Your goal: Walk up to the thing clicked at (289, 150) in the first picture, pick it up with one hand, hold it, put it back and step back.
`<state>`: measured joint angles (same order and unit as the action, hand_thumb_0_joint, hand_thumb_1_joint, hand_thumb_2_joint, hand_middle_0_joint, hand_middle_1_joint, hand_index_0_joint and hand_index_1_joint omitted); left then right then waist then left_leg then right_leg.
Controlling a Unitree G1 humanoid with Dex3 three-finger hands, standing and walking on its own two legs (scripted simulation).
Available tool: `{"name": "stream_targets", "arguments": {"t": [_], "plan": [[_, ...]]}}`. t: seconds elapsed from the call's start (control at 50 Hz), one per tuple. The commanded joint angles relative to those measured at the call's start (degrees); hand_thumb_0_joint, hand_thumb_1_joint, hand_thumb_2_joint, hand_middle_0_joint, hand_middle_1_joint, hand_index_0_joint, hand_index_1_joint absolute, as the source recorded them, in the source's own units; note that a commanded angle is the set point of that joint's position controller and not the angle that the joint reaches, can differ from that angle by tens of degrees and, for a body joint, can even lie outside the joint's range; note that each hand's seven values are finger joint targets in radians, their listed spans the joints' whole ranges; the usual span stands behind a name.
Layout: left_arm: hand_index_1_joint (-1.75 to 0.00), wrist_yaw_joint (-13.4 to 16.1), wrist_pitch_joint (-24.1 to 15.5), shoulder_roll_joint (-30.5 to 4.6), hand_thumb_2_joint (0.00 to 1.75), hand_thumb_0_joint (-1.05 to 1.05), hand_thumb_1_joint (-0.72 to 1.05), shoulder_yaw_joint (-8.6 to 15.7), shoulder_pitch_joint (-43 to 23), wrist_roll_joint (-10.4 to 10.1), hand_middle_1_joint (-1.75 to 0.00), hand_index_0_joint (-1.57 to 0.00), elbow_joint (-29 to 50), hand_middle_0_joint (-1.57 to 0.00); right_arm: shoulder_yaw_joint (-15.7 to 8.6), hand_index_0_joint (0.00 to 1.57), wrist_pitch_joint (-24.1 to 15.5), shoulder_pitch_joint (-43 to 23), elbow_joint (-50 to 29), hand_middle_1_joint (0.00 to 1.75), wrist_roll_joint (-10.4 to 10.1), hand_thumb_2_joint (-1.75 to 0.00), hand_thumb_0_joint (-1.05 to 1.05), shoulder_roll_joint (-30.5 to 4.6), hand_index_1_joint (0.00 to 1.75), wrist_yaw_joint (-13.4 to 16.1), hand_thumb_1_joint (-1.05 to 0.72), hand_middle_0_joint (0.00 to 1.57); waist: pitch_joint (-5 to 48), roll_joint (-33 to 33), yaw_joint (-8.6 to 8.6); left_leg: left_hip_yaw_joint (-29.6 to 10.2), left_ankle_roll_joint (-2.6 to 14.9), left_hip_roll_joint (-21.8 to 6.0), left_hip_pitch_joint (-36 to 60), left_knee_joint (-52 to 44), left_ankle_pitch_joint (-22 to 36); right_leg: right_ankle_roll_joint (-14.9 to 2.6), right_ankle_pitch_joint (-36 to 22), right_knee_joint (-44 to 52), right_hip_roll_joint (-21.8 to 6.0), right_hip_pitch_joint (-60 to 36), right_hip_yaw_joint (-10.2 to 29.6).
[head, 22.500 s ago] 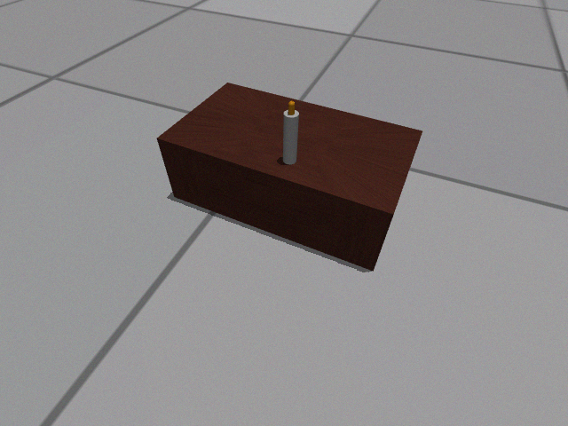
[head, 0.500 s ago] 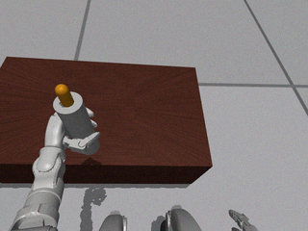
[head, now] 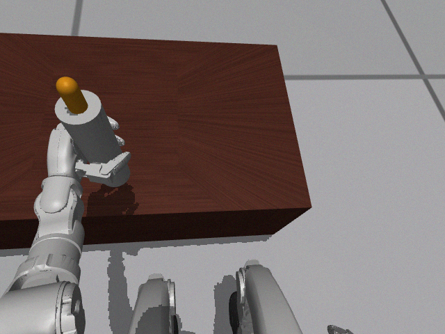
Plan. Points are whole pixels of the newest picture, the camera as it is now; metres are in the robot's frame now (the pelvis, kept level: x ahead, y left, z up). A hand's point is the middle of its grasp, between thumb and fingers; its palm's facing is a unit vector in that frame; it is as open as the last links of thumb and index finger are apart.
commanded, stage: crouch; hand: left
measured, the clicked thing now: (96, 140) +0.46 +0.17 +0.03
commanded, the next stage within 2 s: lower in 0.40 s
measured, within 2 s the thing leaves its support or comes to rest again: neither
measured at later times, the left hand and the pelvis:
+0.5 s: hand (118, 148) +0.48 +0.16 -0.05, palm faces -0.01 -1.00 -0.04, open 8.2 cm; pelvis -0.02 +0.00 -0.05, yaw +0 degrees
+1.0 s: hand (126, 164) +0.48 +0.16 -0.12, palm faces -0.04 -1.00 -0.04, open 8.2 cm; pelvis -0.02 +0.00 -0.10, yaw +0 degrees
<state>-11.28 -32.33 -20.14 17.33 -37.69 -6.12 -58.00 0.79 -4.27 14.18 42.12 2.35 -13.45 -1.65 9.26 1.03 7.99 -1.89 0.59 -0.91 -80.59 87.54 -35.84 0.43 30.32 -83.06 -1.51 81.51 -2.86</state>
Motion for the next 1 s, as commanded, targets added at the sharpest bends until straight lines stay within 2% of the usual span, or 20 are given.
{"name": "stream_targets", "arguments": {"t": [0.0,0.04,0.08,0.18,0.24,0.26,0.32,0.44,0.5,0.52,0.54,0.6,0.62,0.66,0.68,0.72,0.76,0.8,0.9,0.98], "plan": [[-1.46,0.33,-6.87,-11.93,1.28,0.00,0.29,1.49,-33.05,-2.59,-1.46,-1.38,18.34,-1.37,-3.68,0.20,-1.27,8.43,-2.70,0.30,0.14,-0.90,0.00,-11.04,0.30,0.45,-0.91,0.20,37.16,11.31,0.74,-2.86,-0.54,0.67,24.17,-10.08,19.67,-3.88,-13.60,6.06,1.75,-14.08,-0.14],[-1.45,1.00,-6.59,-12.43,1.27,0.00,0.27,1.83,-34.68,-2.64,-1.45,-1.37,17.29,-1.36,-3.65,0.20,-1.28,8.34,-2.52,0.30,0.04,-0.90,0.00,-11.29,0.30,0.52,-0.91,0.20,36.44,10.47,1.06,-3.03,-0.41,0.63,22.36,-9.92,16.37,-3.72,-11.56,5.84,1.72,-13.54,-0.21],[-1.45,1.05,-6.56,-11.73,1.28,0.00,0.28,1.06,-35.65,-2.39,-1.45,-1.37,17.11,-1.36,-3.66,0.20,-1.37,8.28,-2.18,0.30,0.04,-0.90,0.00,-11.60,0.30,0.44,-0.91,0.20,37.04,11.55,1.56,-3.62,-0.65,0.49,22.96,-9.18,16.43,-3.88,-10.96,4.62,1.56,-10.30,-0.41],[-1.47,1.71,-6.12,-14.64,1.30,0.00,0.29,2.00,-38.08,-1.64,-1.46,-1.38,16.08,-1.38,-3.10,0.20,-1.11,8.18,-2.26,0.30,0.09,-0.90,0.00,-11.11,0.30,0.58,-0.90,0.20,37.77,10.09,1.61,-2.28,0.02,1.11,16.60,-6.97,13.73,-3.53,-10.78,3.92,1.34,-13.26,0.50],[-1.46,1.81,-5.48,-15.30,1.29,0.00,0.30,3.31,-36.61,-1.71,-1.45,-1.37,12.44,-1.36,-3.28,0.20,-1.08,8.50,-2.07,0.30,0.12,-0.90,0.00,-11.86,0.30,0.49,-0.91,0.20,38.67,11.13,1.38,-2.46,-0.03,1.05,16.98,-5.40,15.86,-3.66,-11.82,2.07,1.18,-10.95,0.37],[-1.46,1.73,-5.55,-15.16,1.31,0.00,0.31,2.95,-37.77,-1.68,-1.45,-1.36,13.26,-1.36,-3.20,0.20,-0.90,8.73,-2.27,0.30,0.06,-0.90,0.00,-12.00,0.30,0.46,-0.91,0.20,38.98,10.39,1.94,-2.53,0.07,1.10,16.28,-5.03,16.11,-3.69,-12.00,1.74,1.24,-10.58,0.24],[-1.46,1.61,-5.47,-16.80,1.30,0.00,0.30,4.18,-38.38,-1.36,-1.45,-1.36,13.44,-1.36,-2.92,0.20,-0.77,9.49,-2.08,0.30,0.27,-0.91,0.00,-11.96,0.30,0.33,-0.91,0.20,40.81,11.39,1.41,-2.44,0.08,1.20,16.16,-3.52,19.68,-3.78,-14.75,0.17,1.10,-10.42,0.36],[-1.44,1.69,-4.74,-17.91,1.30,0.00,0.28,4.91,-38.97,-1.09,-1.43,-1.33,13.81,-1.33,-2.99,0.20,-0.27,9.03,-2.85,0.30,0.10,-0.91,0.00,-11.54,0.30,0.40,-0.91,0.20,39.77,9.22,1.90,-1.11,0.65,1.57,9.43,-2.67,12.03,-3.24,-10.43,0.58,1.11,-12.79,1.79],[-1.45,1.70,-4.38,-18.52,1.27,0.00,0.29,4.98,-39.56,-1.17,-1.45,-1.36,15.28,-1.35,-2.98,0.20,-0.23,9.32,-2.88,0.30,-0.15,-0.90,0.00,-11.71,0.30,0.50,-0.91,0.20,41.48,9.55,1.90,-1.42,0.60,1.48,10.41,-2.24,13.20,-3.40,-11.14,-0.35,1.12,-12.25,1.43],[-1.46,1.77,-4.03,-19.36,1.29,0.00,0.28,5.22,-39.50,-0.71,-1.46,-1.36,14.54,-1.36,-3.14,0.20,-0.19,9.61,-3.00,0.30,-0.12,-0.91,0.00,-11.96,0.30,0.54,-0.91,0.20,41.41,9.56,1.97,-1.14,0.69,1.45,9.95,-1.80,13.05,-3.28,-10.91,-0.26,1.15,-11.96,1.79],[-1.47,1.53,-3.75,-17.06,1.29,0.00,0.28,4.08,-38.50,-0.63,-1.47,-1.38,11.88,-1.37,-2.91,0.20,-0.12,9.52,-2.84,0.30,-0.16,-0.91,0.00,-11.51,0.30,0.57,-0.91,0.20,39.55,8.63,3.02,-1.28,0.75,1.45,8.22,-1.49,12.04,-3.29,-10.33,-0.48,1.23,-11.02,1.53],[-1.47,0.93,-4.49,-17.12,1.29,0.00,0.29,4.36,-38.65,-0.66,-1.47,-1.38,8.07,-1.37,-2.69,0.20,-0.49,9.88,-1.86,0.30,-0.08,-0.90,0.00,-11.96,0.30,0.63,-0.91,0.20,36.28,7.05,3.77,-1.37,1.00,1.54,4.21,0.93,10.80,-3.22,-9.44,-2.28,1.24,-7.59,1.21],[-1.46,0.88,-5.03,-18.76,1.28,0.00,0.28,5.12,-39.97,-0.43,-1.46,-1.37,9.27,-1.37,-2.69,0.20,-0.51,9.84,-1.97,0.30,-0.09,-0.90,0.00,-11.98,0.30,0.59,-0.91,0.20,36.61,7.78,3.22,-1.17,0.95,1.62,3.72,1.13,10.37,-3.33,-8.93,-2.88,1.20,-6.95,1.28],[-1.48,0.48,-5.68,-17.79,1.29,0.00,0.30,4.00,-40.27,-0.21,-1.48,-1.39,9.86,-1.38,-2.47,0.20,-0.56,10.10,-2.28,0.30,0.31,-0.90,0.00,-11.77,0.30,0.38,-0.91,0.20,37.74,8.73,3.42,-1.05,0.94,1.74,3.74,2.20,11.68,-3.32,-9.91,-3.64,1.11,-6.43,1.53],[-1.47,0.39,-6.02,-18.77,1.29,0.00,0.30,4.51,-39.57,0.03,-1.47,-1.38,10.19,-1.37,-2.60,0.20,-0.60,9.90,-2.42,0.30,0.42,-0.90,0.00,-12.03,0.30,0.28,-0.91,0.20,38.36,9.21,2.74,-0.88,0.84,1.83,4.05,2.19,11.42,-3.36,-9.45,-3.67,1.08,-6.42,1.78],[-1.45,-0.08,-6.44,-18.68,1.29,0.00,0.33,4.63,-38.79,-0.22,-1.45,-1.36,10.59,-1.35,-2.46,0.20,-0.74,10.14,-2.46,0.30,0.56,-0.90,0.00,-12.47,0.30,0.10,-0.91,0.20,40.41,12.24,2.03,-1.30,0.33,1.66,7.56,2.90,15.45,-3.83,-11.61,-5.92,1.09,-3.22,0.86],[-1.45,-0.81,-6.52,-19.22,1.30,0.00,0.34,4.51,-39.77,-0.49,-1.45,-1.36,11.73,-1.35,-2.43,0.20,-0.70,10.07,-2.53,0.30,0.68,-0.91,0.00,-12.90,0.30,0.02,-0.91,0.20,43.36,14.06,2.32,-1.79,0.11,1.53,9.40,4.22,17.86,-3.98,-12.65,-7.53,1.07,-1.30,0.72],[-1.46,-0.96,-6.46,-20.46,1.32,0.00,0.33,5.15,-39.78,-0.48,-1.45,-1.34,12.77,-1.34,-2.31,0.20,-0.60,10.69,-2.52,0.30,0.73,-0.91,0.00,-12.95,0.30,0.08,-0.91,0.20,45.55,13.28,2.06,-1.29,0.40,1.71,7.75,5.57,18.94,-3.70,-14.80,-8.34,0.96,-3.79,1.09],[-1.45,-0.35,-5.75,-19.95,1.30,0.00,0.28,5.63,-43.08,-1.94,-1.44,-1.33,18.00,-1.33,-2.38,0.20,-0.42,10.55,-2.59,0.30,0.51,-0.91,0.00,-13.04,0.30,0.12,-0.91,0.20,46.81,15.10,2.42,-1.46,0.22,1.75,8.09,6.24,16.88,-3.84,-12.28,-9.66,1.02,-1.18,0.95],[-1.44,0.40,-5.19,-20.32,1.31,0.00,0.29,5.07,-42.04,-0.47,-1.43,-1.32,16.61,-1.32,-2.37,0.20,-0.29,10.01,-2.49,0.30,0.54,-0.91,0.00,-12.86,0.30,0.26,-0.91,0.20,45.13,14.22,2.99,-1.59,0.32,1.82,5.51,6.95,14.88,-3.82,-10.74,-10.65,0.87,0.47,0.67]]}}
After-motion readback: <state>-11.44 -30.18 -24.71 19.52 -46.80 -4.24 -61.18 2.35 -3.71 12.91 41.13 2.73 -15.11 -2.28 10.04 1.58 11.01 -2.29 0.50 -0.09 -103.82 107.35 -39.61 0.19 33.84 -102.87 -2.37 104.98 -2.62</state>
